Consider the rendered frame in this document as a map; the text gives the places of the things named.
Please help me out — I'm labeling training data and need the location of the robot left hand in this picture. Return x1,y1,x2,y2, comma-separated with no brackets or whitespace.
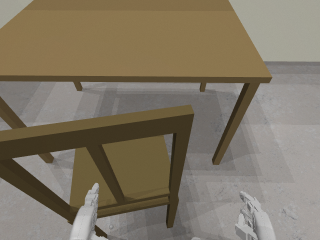
69,183,108,240

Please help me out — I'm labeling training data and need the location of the chair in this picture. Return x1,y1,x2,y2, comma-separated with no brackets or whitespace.
0,104,195,239

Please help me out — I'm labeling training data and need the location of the table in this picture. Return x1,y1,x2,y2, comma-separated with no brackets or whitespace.
0,0,273,165

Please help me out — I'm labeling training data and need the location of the robot right hand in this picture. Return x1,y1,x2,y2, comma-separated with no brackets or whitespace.
235,191,277,240

